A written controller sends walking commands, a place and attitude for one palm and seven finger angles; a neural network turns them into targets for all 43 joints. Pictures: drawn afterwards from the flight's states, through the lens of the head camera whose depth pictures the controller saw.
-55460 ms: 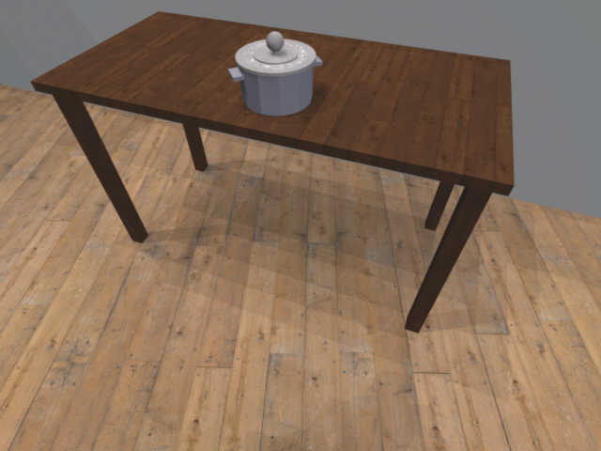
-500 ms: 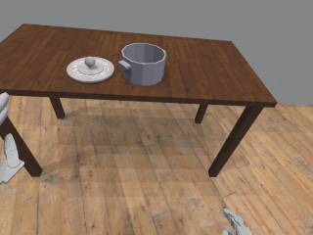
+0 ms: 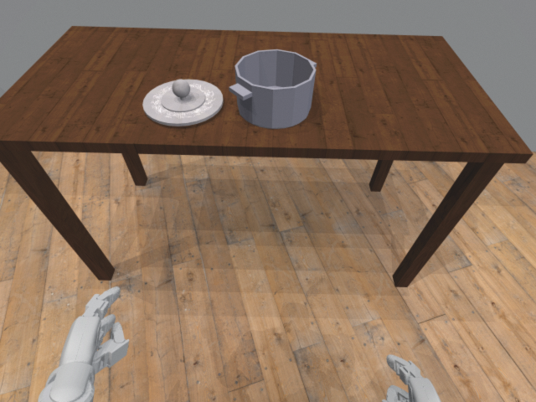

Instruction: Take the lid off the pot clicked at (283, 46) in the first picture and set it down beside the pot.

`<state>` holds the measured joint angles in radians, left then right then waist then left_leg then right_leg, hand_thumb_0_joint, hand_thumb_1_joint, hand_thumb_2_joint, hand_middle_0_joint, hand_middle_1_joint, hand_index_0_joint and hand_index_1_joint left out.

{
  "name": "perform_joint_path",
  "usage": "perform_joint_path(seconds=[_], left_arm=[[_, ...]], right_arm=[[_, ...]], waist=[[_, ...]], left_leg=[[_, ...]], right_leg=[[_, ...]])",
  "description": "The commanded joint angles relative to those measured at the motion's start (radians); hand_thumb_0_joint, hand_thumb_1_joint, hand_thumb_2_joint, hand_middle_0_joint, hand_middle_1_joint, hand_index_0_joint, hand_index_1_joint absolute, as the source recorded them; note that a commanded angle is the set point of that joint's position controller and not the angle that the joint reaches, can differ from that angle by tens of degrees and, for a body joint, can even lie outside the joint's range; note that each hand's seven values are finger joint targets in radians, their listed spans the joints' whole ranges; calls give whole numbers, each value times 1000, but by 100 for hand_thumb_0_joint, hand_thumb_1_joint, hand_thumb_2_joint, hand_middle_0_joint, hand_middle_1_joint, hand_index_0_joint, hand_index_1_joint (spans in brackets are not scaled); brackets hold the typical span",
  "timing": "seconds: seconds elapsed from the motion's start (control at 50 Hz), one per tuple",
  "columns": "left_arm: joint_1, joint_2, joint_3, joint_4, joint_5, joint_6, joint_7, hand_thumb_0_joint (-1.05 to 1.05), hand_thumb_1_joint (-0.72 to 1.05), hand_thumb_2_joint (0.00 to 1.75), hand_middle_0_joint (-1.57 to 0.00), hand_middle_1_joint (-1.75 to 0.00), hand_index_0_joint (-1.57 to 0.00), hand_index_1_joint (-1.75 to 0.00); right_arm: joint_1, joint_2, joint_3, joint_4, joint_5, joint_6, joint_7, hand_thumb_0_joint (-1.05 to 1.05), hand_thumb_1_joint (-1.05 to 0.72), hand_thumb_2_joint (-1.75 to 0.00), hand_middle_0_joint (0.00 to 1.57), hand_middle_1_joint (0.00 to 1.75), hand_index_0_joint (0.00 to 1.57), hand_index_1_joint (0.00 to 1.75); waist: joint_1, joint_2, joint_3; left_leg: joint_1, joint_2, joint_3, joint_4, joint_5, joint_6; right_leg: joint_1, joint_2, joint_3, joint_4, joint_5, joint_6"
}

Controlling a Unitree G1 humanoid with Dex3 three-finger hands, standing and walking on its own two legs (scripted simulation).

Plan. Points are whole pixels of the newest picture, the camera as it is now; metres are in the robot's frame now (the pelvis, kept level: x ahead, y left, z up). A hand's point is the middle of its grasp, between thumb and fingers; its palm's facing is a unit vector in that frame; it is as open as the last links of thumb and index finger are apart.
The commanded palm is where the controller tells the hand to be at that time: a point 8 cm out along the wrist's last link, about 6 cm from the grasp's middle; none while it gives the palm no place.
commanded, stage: let the arm hang, fingers relaxed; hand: left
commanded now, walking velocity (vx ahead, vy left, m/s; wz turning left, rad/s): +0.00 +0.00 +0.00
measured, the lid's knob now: (181, 88) +0.80 +0.24 +0.04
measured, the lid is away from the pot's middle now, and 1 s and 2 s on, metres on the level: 0.23 0.23 0.23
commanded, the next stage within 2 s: look to check the result in 1.12 s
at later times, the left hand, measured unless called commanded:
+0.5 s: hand out of the picture -0.01 +0.15 -0.17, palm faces +0.05 -0.98 -0.20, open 7.3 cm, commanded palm none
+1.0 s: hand out of the picture +0.02 +0.12 -0.17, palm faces +0.07 -0.98 -0.17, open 7.3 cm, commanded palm none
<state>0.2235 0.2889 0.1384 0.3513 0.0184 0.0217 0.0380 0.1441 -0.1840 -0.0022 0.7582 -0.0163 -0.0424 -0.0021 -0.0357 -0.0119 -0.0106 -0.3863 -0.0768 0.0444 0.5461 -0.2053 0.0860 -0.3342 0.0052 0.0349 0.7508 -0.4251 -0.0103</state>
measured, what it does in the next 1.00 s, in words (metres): stands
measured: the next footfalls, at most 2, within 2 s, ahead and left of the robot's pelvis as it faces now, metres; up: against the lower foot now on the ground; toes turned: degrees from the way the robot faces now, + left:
none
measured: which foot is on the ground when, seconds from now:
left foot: down 0.00-1.00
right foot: down 0.00-1.00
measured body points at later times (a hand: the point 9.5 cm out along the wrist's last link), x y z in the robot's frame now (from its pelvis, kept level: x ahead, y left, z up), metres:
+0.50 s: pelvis +0.01 -0.03 +0.01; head +0.04 -0.02 +0.46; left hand -0.01 +0.20 -0.15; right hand -0.01 -0.24 -0.15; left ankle +0.05 +0.07 -0.73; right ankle -0.03 -0.12 -0.73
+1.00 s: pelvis +0.03 -0.03 +0.01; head +0.05 -0.03 +0.46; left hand +0.02 +0.18 -0.15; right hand +0.02 -0.25 -0.15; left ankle +0.05 +0.07 -0.73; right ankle -0.03 -0.12 -0.73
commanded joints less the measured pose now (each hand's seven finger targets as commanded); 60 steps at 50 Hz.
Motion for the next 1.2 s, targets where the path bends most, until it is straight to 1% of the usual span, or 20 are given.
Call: perform_joint_path(seconds=[0.0, 0.02, 0.04, 0.06, 0.08, 0.1, 0.12, 0.14, 0.16, 0.2, 0.26, 0.38, 0.44, 0.54, 0.62, 0.68, 0.9, 0.92, 1.04, 1.18], left_arm=[[95, 33, -71, 225, -3, -17, -16, 0, 90, 90, -20, -30, -20, -30], [101, 65, -73, 288, 2, -19, -13, 0, 90, 90, -20, -30, -20, -30], [74, 100, -77, 341, 2, -18, -12, 0, 90, 90, -20, -30, -20, -30], [45, 109, -81, 381, -2, -25, -10, 0, 90, 90, -20, -30, -20, -30], [11, 97, -85, 419, -6, -34, -5, 0, 90, 90, -20, -30, -20, -30], [-6, 78, -88, 453, -9, -40, -2, 0, 90, 90, -20, -30, -20, -30], [-2, 46, -75, 467, -5, -40, 3, 0, 90, 90, -20, -30, -20, -30], [-3, 32, -77, 490, -9, -39, 1, 0, 90, 90, -20, -30, -20, -30], [7, 22, -83, 514, -12, -36, -1, 0, 90, 90, -20, -30, -20, -30], [41, 5, -93, 570, -16, -29, -9, 0, 90, 90, -20, -30, -20, -30], [86, -20, -108, 640, -17, -23, -12, 0, 90, 90, -20, -30, -20, -30], [126, -43, -120, 716, -19, -30, -2, 0, 90, 90, -20, -30, -20, -30], [131, -54, -121, 732, -18, -31, 6, 0, 90, 90, -20, -30, -20, -30], [141, -73, -118, 743, -15, -31, 12, 0, 90, 90, -20, -30, -20, -30], [141, -81, -116, 745, -13, -31, 14, 0, 90, 90, -20, -30, -20, -30], [145, -84, -114, 749, -14, -32, 12, 0, 90, 90, -20, -30, -20, -30], [149, -85, -107, 740, -16, -38, 18, 0, 90, 90, -20, -30, -20, -30], [150, -87, -108, 739, -15, -37, 20, 0, 90, 90, -20, -30, -20, -30], [152, -91, -107, 740, -15, -35, 20, 0, 90, 90, -20, -30, -20, -30], [156, -91, -105, 738, -16, -37, 20, 0, 90, 90, -20, -30, -20, -30]], right_arm=[[33, -167, -68, -11, -3, 13, -23, 0, -90, -90, 20, 30, 20, 30], [14, -134, -62, 1, 7, 19, -18, 0, -90, -90, 20, 30, 20, 30], [13, -104, -58, 16, 16, 26, -12, 0, -90, -90, 20, 30, 20, 30], [24, -89, -57, 39, 15, 33, -14, 0, -90, -90, 20, 30, 20, 30], [42, -86, -60, 71, 11, 38, -16, 0, -90, -90, 20, 30, 20, 30], [73, -90, -61, 103, 11, 39, -19, 0, -90, -90, 20, 30, 20, 30], [99, -70, -68, 123, 7, 44, -23, 0, -90, -90, 20, 30, 20, 30], [130, -61, -66, 145, 6, 46, -26, 0, -90, -90, 20, 30, 20, 30], [148, -55, -65, 164, 4, 48, -28, 0, -90, -90, 20, 30, 20, 30], [170, -60, -61, 194, 1, 45, -31, 0, -90, -90, 20, 30, 20, 30], [189, -66, -61, 224, 4, 43, -38, 0, -90, -90, 20, 30, 20, 30], [235, -44, -55, 275, 11, 35, -45, 0, -90, -90, 20, 30, 20, 30], [242, -26, -54, 294, 14, 36, -46, 0, -90, -90, 20, 30, 20, 30], [231, -15, -57, 310, 11, 38, -47, 0, -90, -90, 20, 30, 20, 30], [230, -4, -58, 321, 12, 39, -45, 0, -90, -90, 20, 30, 20, 30], [228, -5, -56, 321, 9, 37, -46, 0, -90, -90, 20, 30, 20, 30], [229, -2, -56, 319, 13, 30, -52, 0, -90, -90, 20, 30, 20, 30], [224, 4, -57, 320, 14, 33, -52, 0, -90, -90, 20, 30, 20, 30], [226, 2, -56, 324, 13, 35, -53, 0, -90, -90, 20, 30, 20, 30], [229, -1, -55, 327, 12, 31, -55, 0, -90, -90, 20, 30, 20, 30]], waist=[[57, 21, -135], [65, -39, -103], [46, -76, -22], [29, -73, 12], [17, -83, 28], [5, -48, 16], [-3, -4, 20], [-11, 52, 4], [-9, 71, 3], [7, 119, 4], [29, 93, 26], [28, 33, 6], [26, -6, 47], [26, 17, 88], [29, 0, 126], [27, 27, 108], [25, 9, 51], [27, -9, 72], [24, 7, 93], [25, 13, 58]], left_leg=[[130, 267, -263, -101, 423, 57], [37, 174, -198, -66, 205, -6], [-9, 85, -119, -19, -42, -47], [1, 48, -79, 45, -69, -66], [11, 55, -69, 80, -63, -73], [43, 72, -74, 85, -49, -74], [89, 88, -78, 63, -13, -71], [129, 106, -94, 29, 31, -65], [154, 123, -116, -11, 33, -57], [163, 150, -176, -91, 7, -34], [131, 184, -221, -169, -25, -12], [169, 169, -177, -140, 100, -17], [164, 161, -157, -127, 125, -21], [165, 162, -159, -140, 83, -21], [148, 156, -160, -148, 56, -23], [161, 161, -161, -152, 63, -20], [204, 154, -129, -101, 194, -25], [198, 152, -129, -101, 172, -27], [195, 157, -131, -109, 162, -26], [219, 159, -126, -102, 211, -25]], right_leg=[[173, -26, 52, -179, 112, 4], [247, -62, 118, -315, 232, -3], [191, -158, 224, -436, 185, -38], [155, -206, 311, -490, 228, -81], [157, -213, 324, -495, 323, -103], [172, -203, 283, -477, 403, -121], [146, -191, 239, -467, 417, -115], [132, -170, 198, -450, 385, -110], [111, -138, 164, -446, 300, -100], [106, -79, 108, -427, 165, -87], [152, -45, 48, -410, 183, -65], [195, -67, 52, -416, 300, -59], [181, -74, 53, -420, 327, -56], [145, -67, 54, -417, 276, -58], [126, -66, 57, -422, 244, -57], [135, -65, 61, -417, 255, -59], [189, -79, 67, -405, 418, -41], [174, -77, 65, -407, 401, -38], [168, -74, 64, -410, 384, -39], [195, -75, 63, -406, 429, -37]])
